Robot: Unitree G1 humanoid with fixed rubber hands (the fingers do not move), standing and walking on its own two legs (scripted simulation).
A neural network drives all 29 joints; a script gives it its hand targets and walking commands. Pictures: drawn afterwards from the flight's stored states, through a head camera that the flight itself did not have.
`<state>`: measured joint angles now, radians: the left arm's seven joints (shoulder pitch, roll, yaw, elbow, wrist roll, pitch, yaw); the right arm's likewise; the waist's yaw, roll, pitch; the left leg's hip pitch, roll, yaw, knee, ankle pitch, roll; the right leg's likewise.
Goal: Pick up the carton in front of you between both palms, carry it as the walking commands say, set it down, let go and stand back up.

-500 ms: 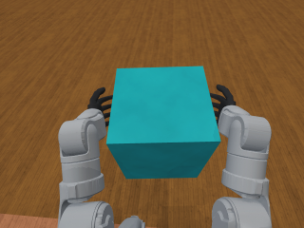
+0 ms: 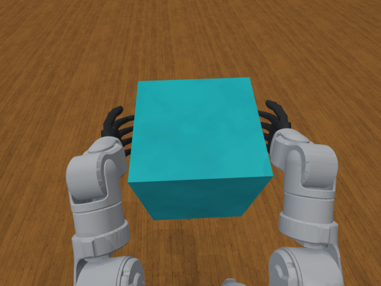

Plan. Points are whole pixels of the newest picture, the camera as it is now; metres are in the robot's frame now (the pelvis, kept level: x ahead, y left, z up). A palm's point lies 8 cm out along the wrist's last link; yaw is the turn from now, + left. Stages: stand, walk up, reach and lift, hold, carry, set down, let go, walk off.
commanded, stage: carry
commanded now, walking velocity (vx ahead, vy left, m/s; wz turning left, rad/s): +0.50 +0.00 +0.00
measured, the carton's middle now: (196, 156) +0.38 -0.02 +0.09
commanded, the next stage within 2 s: none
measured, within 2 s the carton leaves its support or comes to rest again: neither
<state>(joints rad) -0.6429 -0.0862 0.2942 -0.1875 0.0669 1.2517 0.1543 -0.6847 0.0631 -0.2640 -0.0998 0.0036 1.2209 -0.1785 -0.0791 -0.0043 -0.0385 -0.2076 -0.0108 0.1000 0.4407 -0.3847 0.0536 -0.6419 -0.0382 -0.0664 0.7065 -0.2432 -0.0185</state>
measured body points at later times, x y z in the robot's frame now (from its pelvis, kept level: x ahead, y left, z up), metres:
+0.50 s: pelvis +0.33 -0.01 +0.00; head +0.35 -0.02 +0.45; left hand +0.63 +0.15 +0.09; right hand +0.65 -0.15 +0.08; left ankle +0.48 +0.11 -0.72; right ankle +0.18 -0.10 -0.74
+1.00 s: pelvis +0.68 -0.01 -0.01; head +0.62 -0.01 +0.44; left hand +0.92 +0.15 +0.10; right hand +0.92 -0.16 +0.10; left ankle +0.50 +0.09 -0.74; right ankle +0.83 -0.12 -0.72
